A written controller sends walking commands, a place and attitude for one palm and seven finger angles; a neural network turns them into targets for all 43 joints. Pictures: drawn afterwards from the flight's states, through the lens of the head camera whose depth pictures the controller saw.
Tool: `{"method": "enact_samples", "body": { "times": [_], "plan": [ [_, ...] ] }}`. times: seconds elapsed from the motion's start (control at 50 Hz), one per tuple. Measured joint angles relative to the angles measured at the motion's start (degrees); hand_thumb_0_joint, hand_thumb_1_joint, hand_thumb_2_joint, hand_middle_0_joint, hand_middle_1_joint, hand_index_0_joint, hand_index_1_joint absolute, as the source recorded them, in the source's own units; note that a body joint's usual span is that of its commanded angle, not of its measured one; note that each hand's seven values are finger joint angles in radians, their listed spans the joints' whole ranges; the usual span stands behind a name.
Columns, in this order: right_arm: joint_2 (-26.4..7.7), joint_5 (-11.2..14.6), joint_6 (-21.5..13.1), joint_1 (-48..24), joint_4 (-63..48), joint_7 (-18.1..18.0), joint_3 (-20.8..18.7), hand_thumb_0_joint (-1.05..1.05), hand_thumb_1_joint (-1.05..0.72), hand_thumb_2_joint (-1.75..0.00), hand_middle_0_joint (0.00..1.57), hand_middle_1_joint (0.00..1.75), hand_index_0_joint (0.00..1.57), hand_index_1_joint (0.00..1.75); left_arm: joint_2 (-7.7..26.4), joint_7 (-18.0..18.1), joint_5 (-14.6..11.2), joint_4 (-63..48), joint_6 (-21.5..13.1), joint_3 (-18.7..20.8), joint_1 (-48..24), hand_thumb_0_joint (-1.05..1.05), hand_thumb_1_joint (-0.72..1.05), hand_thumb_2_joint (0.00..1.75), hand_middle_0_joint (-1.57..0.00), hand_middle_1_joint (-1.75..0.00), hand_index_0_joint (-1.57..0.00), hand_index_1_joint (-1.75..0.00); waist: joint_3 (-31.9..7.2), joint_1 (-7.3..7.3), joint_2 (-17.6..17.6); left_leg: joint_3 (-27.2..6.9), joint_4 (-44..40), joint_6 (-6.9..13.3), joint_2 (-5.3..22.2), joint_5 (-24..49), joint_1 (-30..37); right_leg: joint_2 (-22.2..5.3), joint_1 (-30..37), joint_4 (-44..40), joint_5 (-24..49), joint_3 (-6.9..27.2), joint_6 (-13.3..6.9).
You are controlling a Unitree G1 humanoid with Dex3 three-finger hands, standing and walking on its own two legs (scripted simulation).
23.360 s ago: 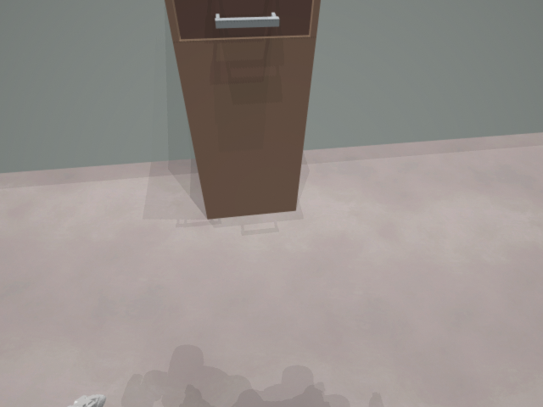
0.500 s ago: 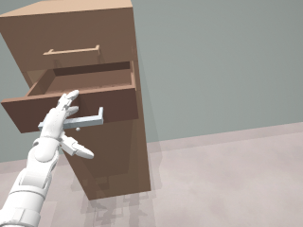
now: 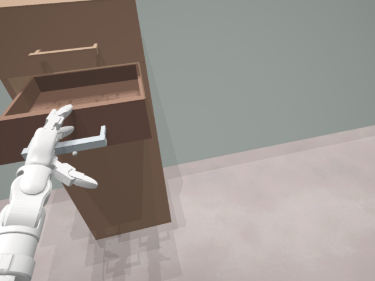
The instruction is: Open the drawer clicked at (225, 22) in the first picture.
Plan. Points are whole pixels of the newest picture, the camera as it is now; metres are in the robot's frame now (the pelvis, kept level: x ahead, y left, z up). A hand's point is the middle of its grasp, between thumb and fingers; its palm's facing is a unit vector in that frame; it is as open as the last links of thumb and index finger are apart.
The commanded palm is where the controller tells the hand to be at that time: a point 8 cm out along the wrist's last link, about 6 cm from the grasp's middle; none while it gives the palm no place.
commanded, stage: relax the arm and regain balance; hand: left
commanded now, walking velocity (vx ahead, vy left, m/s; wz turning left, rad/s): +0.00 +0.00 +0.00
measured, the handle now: (68, 141) +0.40 +0.28 +0.15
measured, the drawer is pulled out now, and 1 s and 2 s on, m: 0.26 0.30 0.30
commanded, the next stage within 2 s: stand and wait in 0.78 s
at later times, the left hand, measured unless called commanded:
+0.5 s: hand (74, 188) +0.25 +0.20 +0.15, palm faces +0.21 -0.81 -0.55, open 16.3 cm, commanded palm none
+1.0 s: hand out of the picture -0.12 +0.21 -0.15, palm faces +0.09 -0.95 -0.31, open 16.3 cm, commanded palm none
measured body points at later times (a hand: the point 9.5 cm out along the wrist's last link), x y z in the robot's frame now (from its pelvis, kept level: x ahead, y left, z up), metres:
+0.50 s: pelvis -0.11 -0.03 +0.00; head -0.16 -0.04 +0.44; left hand +0.24 +0.25 +0.19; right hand -0.14 -0.34 -0.14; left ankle -0.08 +0.10 -0.72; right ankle +0.00 -0.14 -0.71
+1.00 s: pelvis -0.12 -0.04 +0.02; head -0.09 -0.02 +0.46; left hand -0.12 +0.26 -0.13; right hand -0.07 -0.34 -0.11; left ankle -0.09 +0.12 -0.72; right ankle -0.06 -0.16 -0.72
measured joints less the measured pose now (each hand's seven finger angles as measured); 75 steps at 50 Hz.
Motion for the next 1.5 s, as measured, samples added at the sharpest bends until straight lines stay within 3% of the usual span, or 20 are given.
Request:
{"method": "enact_samples", "body": {
  "times": [0.08, 0.12, 0.18, 0.22, 0.24, 0.3, 0.38, 0.46, 0.5, 0.56, 0.6, 0.66, 0.7, 0.78, 0.82, 0.94, 1.06, 1.16, 1.3, 1.5],
  "plan": [
    [0.28, 0.16, 0.62, 1.48, -1.33, -0.25, -0.63, 0.01, -0.91, -0.9, 0.2, 0.3, 0.2, 0.29, 1.1, 0.54, 1.06, 0.43, 2.14, 1.14, 0.16, -0.01, -0.5, 0.3, -0.25, -0.54, -0.16, -0.31, -0.96, -0.38, -1.86, 5.38, 12.76, 0.77, -0.7, -2.27, -1.36, -3.32, -0.66, 0.13, 3.61, -3.78, -1.48],
    [-0.23, -0.21, 0.4, 3.92, -3.19, -0.21, -0.56, 0.0, -0.91, -0.9, 0.2, 0.3, 0.2, 0.29, 2.01, 0.97, 1.09, 0.74, 3.36, 1.84, -0.24, -0.01, -0.5, 0.3, -0.26, -0.54, -0.16, -0.31, -2.25, -1.22, -0.7, 3.75, 6.11, 2.89, -0.19, -8.42, 0.59, -2.48, -4.91, 6.61, -4.92, -3.79, 1.14],
    [0.31, -1.15, 0.77, 4.36, -2.64, -1.71, -0.14, 0.0, -0.91, -0.9, 0.2, 0.3, 0.2, 0.29, 3.29, 1.05, 1.03, 1.3, 2.93, 3.75, -1.28, -0.01, -0.5, 0.3, -0.24, -0.53, -0.16, -0.31, -0.74, -3.91, 0.37, -0.04, 5.05, 0.88, -0.83, 5.65, -3.45, 0.88, -9.98, 28.73, -10.77, 5.89, 4.17],
    [0.74, -1.54, 0.84, 4.62, -1.23, -1.97, 0.22, 0.01, -0.91, -0.9, 0.2, 0.3, 0.2, 0.29, 3.32, 0.8, 0.85, 1.51, 1.53, 3.5, -1.07, -0.01, -0.5, 0.3, -0.19, -0.49, -0.16, -0.31, 0.08, -3.82, 0.86, -1.96, 3.59, -1.78, -0.83, 8.31, -3.91, 1.51, -2.18, 19.59, -15.26, 9.51, 3.85],
    [0.91, -1.31, 0.81, 4.69, -0.77, -1.84, 0.32, 0.01, -0.91, -0.9, 0.2, 0.3, 0.2, 0.29, 3.94, 0.71, 0.58, 1.09, 0.56, 2.99, -0.64, -0.01, -0.5, 0.3, -0.17, -0.47, -0.16, -0.31, 0.03, -2.92, 0.25, -1.98, 4.51, -2.45, -1.38, 5.01, -4.87, 0.85, 1.24, 11.86, -15.76, 10.97, 2.68],
    [-0.43, -0.42, 1.48, 3.34, 0.44, -1.47, -0.25, 0.01, -0.9, -0.9, 0.2, 0.3, 0.2, 0.29, 3.16, 1.82, 0.83, 0.46, -0.26, 1.45, 0.6, -0.01, -0.5, 0.3, -0.09, -0.41, -0.16, -0.31, 1.99, -1.84, 1.51, -0.24, 16.92, -2.74, -1.78, -0.13, -7.47, -1.21, 1.49, 8.87, -3.24, 7.81, 1.29],
    [-1.67, 0.0, 2.33, 3.2, 0.11, -0.4, -0.83, 0.01, -0.91, -0.9, 0.2, 0.3, 0.2, 0.29, 0.78, 2.78, 1.18, 2.05, 0.97, 0.02, 1.54, -0.01, -0.5, 0.3, 0.01, -0.31, -0.16, -0.31, 0.16, -1.8, 1.07, 6.32, 29.97, -2.32, -0.72, -2.4, -6.32, -5.38, 3.27, 4.32, -1.92, 3.0, 1.58],
    [-1.5, 0.1, 1.06, 3.74, -1.77, 0.44, -0.56, 0.01, -0.91, -0.9, 0.2, 0.3, 0.2, 0.29, 1.11, 3.42, 1.34, 2.78, 1.19, 0.07, 0.32, -0.01, -0.5, 0.3, 0.0, -0.23, -0.16, -0.31, -0.8, -1.48, -0.38, 11.21, 15.99, -1.63, 1.26, -2.45, 2.5, -7.82, 1.89, 1.67, -0.05, -1.15, 1.38],
    [-2.4, -0.41, -0.12, 4.36, -2.88, 0.63, -0.44, 0.0, -0.91, -0.9, 0.2, 0.3, 0.2, 0.29, 1.8, 3.04, 0.73, 1.31, 1.05, 0.16, -1.02, -0.01, -0.5, 0.3, 0.0, -0.21, -0.16, -0.31, -1.03, -1.5, 2.22, 6.32, 2.17, 0.71, 2.48, -2.09, 4.92, -5.85, -2.55, 5.13, -4.89, -2.75, 3.32],
    [-0.78, -1.01, -0.21, 2.49, -1.14, -0.1, 0.34, 0.01, -0.91, -0.9, 0.2, 0.3, 0.2, 0.29, 2.71, 1.89, 0.63, 0.64, -0.15, 1.95, -2.76, -0.01, -0.5, 0.3, 0.0, -0.18, -0.16, -0.31, 0.76, -2.63, 0.18, 4.72, 3.87, -1.4, 1.38, 7.8, 0.97, -3.03, -4.78, 13.03, -9.35, 4.71, 5.28],
    [-0.44, -1.09, -0.38, 2.73, -0.04, -0.03, 0.67, 0.01, -0.91, -0.9, 0.2, 0.3, 0.2, 0.29, 1.54, 1.54, 0.31, 1.38, -0.83, 1.66, -2.87, -0.01, -0.5, 0.3, 0.0, -0.16, -0.16, -0.31, -0.08, -2.83, 0.04, 3.14, 2.75, -2.84, 0.51, 9.28, 0.47, -1.37, 0.17, 8.08, -9.42, 7.83, 4.71],
    [-0.9, -0.37, -0.56, 1.26, 1.39, 0.2, 0.59, 0.01, -0.91, -0.9, 0.2, 0.3, 0.2, 0.29, 0.11, 1.65, -0.27, 2.25, -2.16, 0.05, -1.47, -0.01, -0.5, 0.3, 0.0, -0.14, -0.16, -0.31, 0.49, -1.61, 1.31, 1.94, 0.43, -3.02, 0.29, 8.0, 1.94, -0.9, 2.72, 2.61, -1.04, 7.76, 2.63],
    [-1.33, -0.01, -0.71, 0.4, 1.75, 0.4, 0.48, 0.01, -0.91, -0.9, 0.2, 0.3, 0.2, 0.29, -0.75, 0.72, -0.57, 4.26, -0.5, -2.2, 1.17, -0.01, -0.5, 0.3, -0.02, -0.15, -0.16, -0.31, 0.17, -1.05, 1.54, 3.08, -0.06, -2.22, 0.46, 5.46, 2.65, -1.84, 3.92, 0.69, 0.76, 7.35, 1.99],
    [-2.58, 0.01, -0.83, -2.01, 1.43, 0.93, 0.69, 0.01, -0.91, -0.9, 0.2, 0.3, 0.2, 0.29, -3.98, -0.57, -1.02, 13.14, 3.45, -6.15, 7.53, -0.01, -0.5, 0.3, -0.07, -0.21, -0.16, -0.31, 1.13, -0.6, 2.27, 4.13, -2.87, -1.37, 2.03, 5.0, 4.57, -2.93, 4.79, -0.58, 1.64, 6.33, 2.27],
    [-2.64, -0.09, -0.9, -3.52, 1.68, 1.01, 0.97, 0.01, -0.91, -0.9, 0.2, 0.3, 0.2, 0.29, -6.13, -0.85, -1.2, 18.74, 4.85, -7.34, 10.48, -0.01, -0.49, 0.3, -0.09, -0.24, -0.16, -0.3, 2.88, -0.35, 1.94, 4.37, -4.0, -2.56, 2.55, 8.31, 4.87, -3.13, 5.04, -0.52, 1.75, 5.78, 2.58],
    [-0.77, 0.06, -1.12, -6.27, 4.29, 1.27, 2.12, 0.0, -0.91, -0.9, 0.2, 0.3, 0.2, 0.29, -11.52, -1.17, -1.98, 34.76, 6.83, -8.41, 20.09, -0.01, -0.49, 0.3, -0.13, -0.28, -0.15, -0.3, 7.74, 2.77, -1.15, 3.69, -7.91, -5.58, 3.65, 15.19, 6.51, -2.2, 7.08, -4.14, 3.19, 5.02, 2.68],
    [1.25, 0.52, -0.75, -7.89, 7.63, 0.83, 2.49, 0.01, -0.91, -0.9, 0.2, 0.3, 0.2, 0.29, -8.58, -0.62, -2.47, 43.71, 5.94, -5.96, 25.12, 0.01, -0.51, 0.3, -0.15, -0.3, -0.16, -0.3, 10.31, 6.9, -2.95, 1.84, -11.52, -6.22, 4.09, 16.37, 7.64, -1.68, 10.46, -10.96, 5.75, 3.09, 2.81],
    [0.91, 0.91, -0.65, -11.15, 8.38, 0.49, 2.5, 0.01, -0.91, -0.9, 0.2, 0.3, 0.2, 0.29, -7.86, -0.55, -2.61, 47.07, 5.46, -6.26, 26.79, 0.0, -0.5, 0.3, -0.15, -0.3, -0.15, -0.3, 10.29, 8.41, -2.46, 1.52, -13.83, -5.5, 3.39, 16.8, 9.43, -2.37, 13.04, -14.4, 6.57, 2.6, 3.64],
    [0.87, 0.99, -1.35, -16.63, 7.18, 0.47, 3.07, 0.01, -0.91, -0.9, 0.2, 0.3, 0.2, 0.29, -8.5, -0.54, -2.54, 46.64, 4.57, -6.72, 23.71, 0.0, -0.49, 0.3, -0.15, -0.3, -0.15, -0.3, 8.46, 8.64, -1.54, 1.6, -16.66, -4.67, 2.34, 17.18, 11.87, -3.52, 15.3, -16.52, 6.42, 2.5, 4.5],
    [2.05, 0.64, -2.31, -19.18, 5.97, 0.72, 3.88, 0.0, -0.9, -0.9, 0.2, 0.3, 0.21, 0.3, -9.93, -0.37, -2.25, 42.14, 3.01, -6.7, 16.47, 0.0, -0.48, 0.3, -0.15, -0.3, -0.15, -0.3, 5.42, 7.18, -1.24, 1.69, -18.73, -4.44, 2.19, 16.53, 14.03, -3.76, 17.18, -17.96, 5.42, 2.42, 4.77]
  ]
}}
